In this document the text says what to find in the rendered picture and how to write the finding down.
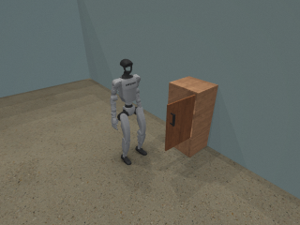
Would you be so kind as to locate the handle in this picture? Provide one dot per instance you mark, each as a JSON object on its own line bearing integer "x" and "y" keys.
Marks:
{"x": 173, "y": 119}

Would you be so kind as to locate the left robot shin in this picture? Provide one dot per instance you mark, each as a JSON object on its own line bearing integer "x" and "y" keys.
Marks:
{"x": 140, "y": 140}

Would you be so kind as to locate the right robot forearm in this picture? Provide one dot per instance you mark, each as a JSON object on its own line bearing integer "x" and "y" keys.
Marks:
{"x": 113, "y": 107}

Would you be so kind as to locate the robot left upper arm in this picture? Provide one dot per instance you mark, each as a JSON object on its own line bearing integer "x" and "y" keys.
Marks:
{"x": 138, "y": 82}

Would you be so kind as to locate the robot right hand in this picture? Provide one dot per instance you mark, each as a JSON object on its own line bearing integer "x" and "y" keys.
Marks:
{"x": 114, "y": 122}

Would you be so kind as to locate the robot left thigh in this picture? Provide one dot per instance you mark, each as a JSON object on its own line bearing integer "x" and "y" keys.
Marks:
{"x": 141, "y": 121}

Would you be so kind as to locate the robot right upper arm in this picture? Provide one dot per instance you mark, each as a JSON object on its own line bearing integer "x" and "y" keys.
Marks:
{"x": 115, "y": 84}

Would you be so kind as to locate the cupboard door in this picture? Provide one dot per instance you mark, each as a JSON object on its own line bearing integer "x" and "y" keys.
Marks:
{"x": 183, "y": 110}

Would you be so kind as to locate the left robot forearm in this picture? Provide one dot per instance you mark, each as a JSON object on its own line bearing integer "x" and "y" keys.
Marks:
{"x": 138, "y": 100}

